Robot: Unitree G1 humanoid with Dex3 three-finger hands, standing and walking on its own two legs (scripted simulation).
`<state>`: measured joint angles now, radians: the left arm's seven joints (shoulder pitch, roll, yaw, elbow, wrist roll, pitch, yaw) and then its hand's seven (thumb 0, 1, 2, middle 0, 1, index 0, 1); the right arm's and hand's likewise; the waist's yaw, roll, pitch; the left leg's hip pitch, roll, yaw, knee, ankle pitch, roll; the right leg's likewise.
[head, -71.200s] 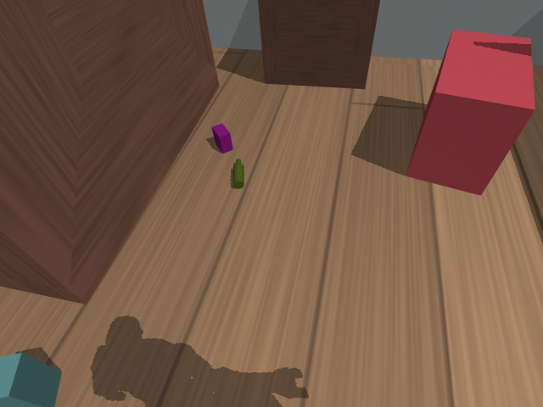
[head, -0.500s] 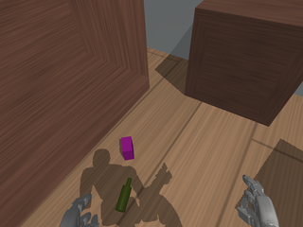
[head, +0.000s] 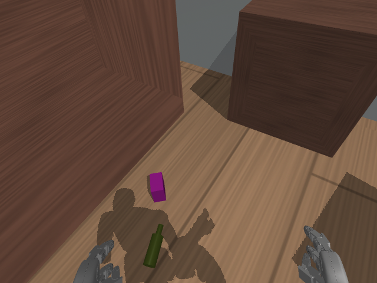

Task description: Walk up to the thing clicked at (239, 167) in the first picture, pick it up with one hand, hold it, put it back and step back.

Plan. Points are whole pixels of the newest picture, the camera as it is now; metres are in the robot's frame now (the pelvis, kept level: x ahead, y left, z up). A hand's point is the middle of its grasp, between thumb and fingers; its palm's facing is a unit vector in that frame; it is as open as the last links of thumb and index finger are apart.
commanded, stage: home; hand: left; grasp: from above
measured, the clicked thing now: (155, 244) +0.43 +0.22 -0.69
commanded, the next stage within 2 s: stand in 1.20 s
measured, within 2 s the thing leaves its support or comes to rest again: neither
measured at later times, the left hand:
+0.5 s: hand out of the picture +0.16 +0.18 -0.05, palm faces +0.05 -0.98 -0.20, open 7.4 cm
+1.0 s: hand (118, 282) +0.16 +0.18 -0.05, palm faces +0.05 -0.98 -0.20, open 7.4 cm
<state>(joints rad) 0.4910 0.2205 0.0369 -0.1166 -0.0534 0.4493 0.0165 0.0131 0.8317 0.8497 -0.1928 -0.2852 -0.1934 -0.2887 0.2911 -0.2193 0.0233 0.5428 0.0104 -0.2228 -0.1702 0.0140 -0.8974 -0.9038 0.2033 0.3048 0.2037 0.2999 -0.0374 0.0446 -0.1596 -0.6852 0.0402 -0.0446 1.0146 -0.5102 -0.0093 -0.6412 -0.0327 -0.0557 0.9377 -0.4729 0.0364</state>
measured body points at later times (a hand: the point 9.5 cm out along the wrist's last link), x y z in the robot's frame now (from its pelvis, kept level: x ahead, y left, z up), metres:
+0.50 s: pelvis +0.00 +0.00 +0.00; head +0.02 +0.01 +0.45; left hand +0.15 +0.23 -0.03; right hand +0.16 -0.24 -0.06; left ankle +0.00 +0.12 -0.68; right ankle +0.00 -0.15 -0.68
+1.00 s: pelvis +0.00 +0.00 +0.00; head +0.02 +0.01 +0.45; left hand +0.16 +0.23 -0.03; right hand +0.16 -0.25 -0.07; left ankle +0.00 +0.12 -0.68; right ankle +0.00 -0.15 -0.68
